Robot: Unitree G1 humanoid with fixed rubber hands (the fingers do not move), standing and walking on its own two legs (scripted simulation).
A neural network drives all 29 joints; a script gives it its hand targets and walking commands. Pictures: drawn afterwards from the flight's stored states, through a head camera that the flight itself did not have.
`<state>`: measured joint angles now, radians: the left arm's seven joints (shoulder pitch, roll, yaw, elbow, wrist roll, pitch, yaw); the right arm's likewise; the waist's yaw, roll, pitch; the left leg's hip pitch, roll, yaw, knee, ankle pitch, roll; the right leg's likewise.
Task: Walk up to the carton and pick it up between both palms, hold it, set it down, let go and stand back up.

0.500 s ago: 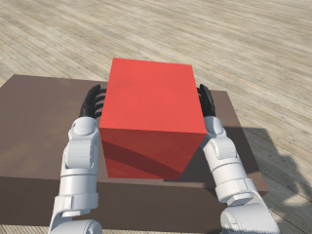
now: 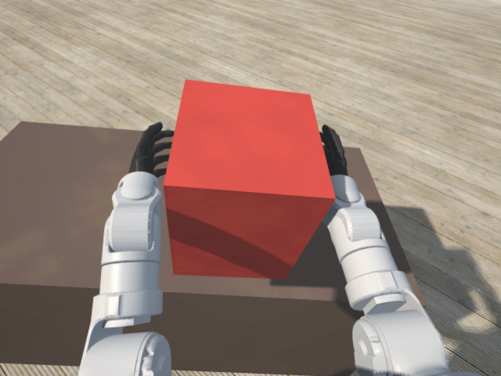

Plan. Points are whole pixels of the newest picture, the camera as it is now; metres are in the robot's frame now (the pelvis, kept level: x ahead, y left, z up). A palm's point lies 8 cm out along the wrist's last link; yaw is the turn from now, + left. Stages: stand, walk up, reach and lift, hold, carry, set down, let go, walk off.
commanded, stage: reach and lift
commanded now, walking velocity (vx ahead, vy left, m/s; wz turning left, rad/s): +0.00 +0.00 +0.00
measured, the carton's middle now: (239, 187) +0.38 -0.01 +0.12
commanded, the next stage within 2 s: hold in 0.04 s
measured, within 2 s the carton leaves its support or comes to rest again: neither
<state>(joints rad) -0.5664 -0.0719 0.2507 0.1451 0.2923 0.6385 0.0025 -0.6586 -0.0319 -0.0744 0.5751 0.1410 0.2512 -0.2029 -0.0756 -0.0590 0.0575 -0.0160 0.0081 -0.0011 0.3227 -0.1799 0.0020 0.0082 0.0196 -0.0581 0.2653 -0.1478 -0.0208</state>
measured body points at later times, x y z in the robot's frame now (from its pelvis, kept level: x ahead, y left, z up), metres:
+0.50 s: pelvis -0.01 +0.00 +0.00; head -0.04 +0.03 +0.45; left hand +0.37 +0.15 +0.17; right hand +0.37 -0.14 +0.17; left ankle +0.01 +0.12 -0.75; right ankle +0.01 -0.10 -0.75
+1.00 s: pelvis +0.00 +0.00 +0.00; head -0.03 +0.02 +0.45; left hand +0.37 +0.15 +0.17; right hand +0.38 -0.15 +0.17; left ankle +0.01 +0.12 -0.75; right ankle +0.01 -0.10 -0.75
